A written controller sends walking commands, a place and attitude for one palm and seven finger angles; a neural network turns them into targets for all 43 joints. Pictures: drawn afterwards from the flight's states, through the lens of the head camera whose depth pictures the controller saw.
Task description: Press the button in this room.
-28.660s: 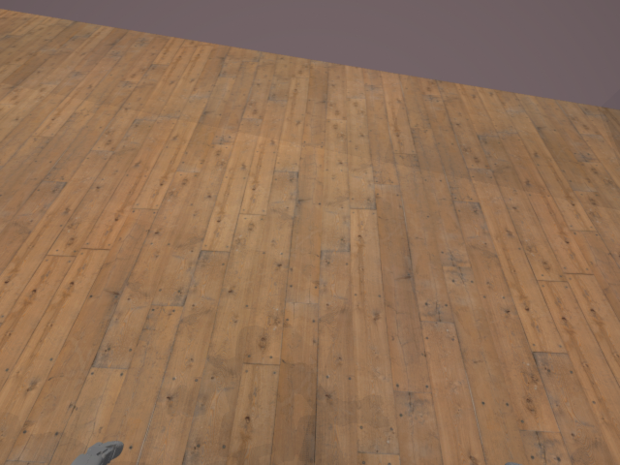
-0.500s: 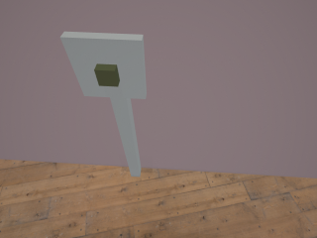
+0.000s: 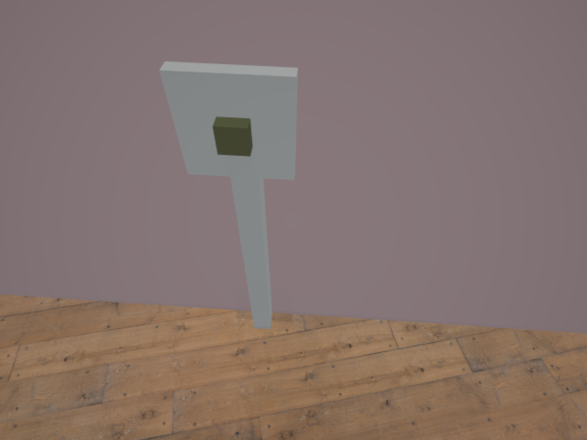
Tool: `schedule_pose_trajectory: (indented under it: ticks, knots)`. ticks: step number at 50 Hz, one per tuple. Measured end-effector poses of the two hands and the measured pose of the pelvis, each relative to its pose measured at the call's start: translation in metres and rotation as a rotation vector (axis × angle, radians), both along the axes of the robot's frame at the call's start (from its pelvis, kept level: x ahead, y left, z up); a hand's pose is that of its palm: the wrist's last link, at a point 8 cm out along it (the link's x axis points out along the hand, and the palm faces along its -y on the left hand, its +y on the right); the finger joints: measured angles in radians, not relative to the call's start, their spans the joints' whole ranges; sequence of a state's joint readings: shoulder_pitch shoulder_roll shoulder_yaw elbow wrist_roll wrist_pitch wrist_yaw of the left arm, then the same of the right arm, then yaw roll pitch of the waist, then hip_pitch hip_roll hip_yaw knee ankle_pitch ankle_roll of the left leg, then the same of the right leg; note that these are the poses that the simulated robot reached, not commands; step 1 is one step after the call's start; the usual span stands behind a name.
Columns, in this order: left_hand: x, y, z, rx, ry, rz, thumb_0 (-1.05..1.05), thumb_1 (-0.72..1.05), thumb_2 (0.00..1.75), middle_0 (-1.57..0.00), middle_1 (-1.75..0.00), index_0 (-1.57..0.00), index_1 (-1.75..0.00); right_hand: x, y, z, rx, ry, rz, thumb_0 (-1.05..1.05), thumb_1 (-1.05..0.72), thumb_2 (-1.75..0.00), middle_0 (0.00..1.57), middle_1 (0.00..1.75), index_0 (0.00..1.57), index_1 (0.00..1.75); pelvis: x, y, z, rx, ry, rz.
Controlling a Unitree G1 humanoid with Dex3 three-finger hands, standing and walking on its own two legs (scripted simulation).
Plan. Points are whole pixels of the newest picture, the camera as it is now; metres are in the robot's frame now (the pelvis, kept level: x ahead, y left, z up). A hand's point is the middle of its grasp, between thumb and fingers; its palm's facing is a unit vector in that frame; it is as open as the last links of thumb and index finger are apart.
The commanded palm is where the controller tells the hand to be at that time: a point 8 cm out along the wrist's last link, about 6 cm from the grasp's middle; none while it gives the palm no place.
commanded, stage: come to a stop and stand still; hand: left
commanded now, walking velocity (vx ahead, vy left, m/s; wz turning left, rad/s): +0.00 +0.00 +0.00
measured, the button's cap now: (233, 135) +0.56 +0.15 +0.11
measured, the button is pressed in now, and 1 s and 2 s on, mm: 0 0 0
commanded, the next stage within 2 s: look again from close up in 0.02 s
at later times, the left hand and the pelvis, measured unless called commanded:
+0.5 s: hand out of the picture +0.04 +0.16 -0.18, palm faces +0.00 -0.98 -0.19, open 7.3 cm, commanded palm none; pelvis +0.03 -0.02 +0.00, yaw -1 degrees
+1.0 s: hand (200, 374) +0.20 +0.14 -0.01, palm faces +0.00 -1.00 -0.04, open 6.1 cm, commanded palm +0.15 +0.21 -0.03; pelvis +0.01 -0.05 -0.05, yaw +1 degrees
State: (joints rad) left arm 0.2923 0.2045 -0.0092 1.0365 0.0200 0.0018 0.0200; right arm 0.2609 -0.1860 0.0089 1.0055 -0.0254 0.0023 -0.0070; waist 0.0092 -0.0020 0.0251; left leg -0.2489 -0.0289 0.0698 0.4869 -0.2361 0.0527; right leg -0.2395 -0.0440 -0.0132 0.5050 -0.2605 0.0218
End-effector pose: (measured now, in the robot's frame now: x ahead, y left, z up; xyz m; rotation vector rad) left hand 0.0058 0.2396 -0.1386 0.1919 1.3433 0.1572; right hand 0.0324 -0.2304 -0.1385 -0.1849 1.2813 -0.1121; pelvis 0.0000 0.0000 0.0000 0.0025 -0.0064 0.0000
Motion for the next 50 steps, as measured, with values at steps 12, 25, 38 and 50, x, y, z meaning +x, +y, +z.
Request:
schedule_pose_trajectory:
  ticks: [12, 25, 38, 50]
  knots:
    - [-0.013, -0.019, -0.004, -0.03, 0.095, 0.018, 0.0, 0.91, 0.9, -0.2, -0.3, -0.2, -0.3, -0.015, -0.003, -0.003, 0.002, 0.096, -0.026, 0.01, -0.91, -0.9, 0.2, 0.3, 0.2, 0.3, 0.014, -0.007, 0.001, 0.003, 0.003, -0.005]
    - [0.032, -0.035, -0.007, -0.036, 0.025, 0.001, 0.0, 0.92, 0.9, -0.2, -0.3, -0.21, -0.3, 0.006, -0.011, -0.005, 0.004, 0.083, -0.04, 0.01, -0.92, -0.9, 0.2, 0.3, 0.2, 0.3, 0.03, -0.018, 0.001, 0.007, 0.004, -0.009]
    - [0.101, -0.033, 0.035, 0.006, -0.341, 0.104, 0.01, 0.91, 0.9, -0.21, -0.3, -0.21, -0.31, 0.04, -0.028, 0.004, -0.027, -0.093, -0.038, 0.01, -0.92, -0.9, 0.2, 0.3, 0.2, 0.3, 0.041, -0.028, -0.001, 0.01, 0.018, 0.002]
    - [0.177, -0.044, 0.13, -0.156, -1.332, -0.178, 0.0, 0.91, 0.9, -0.42, -0.53, -0.42, -0.54, 0.179, -0.066, 0.043, -0.077, -0.755, 0.099, 0.01, -0.91, -0.9, 0.2, 0.3, 0.2, 0.3, 0.007, -0.047, -0.051, 0.017, 0.184, 0.02]
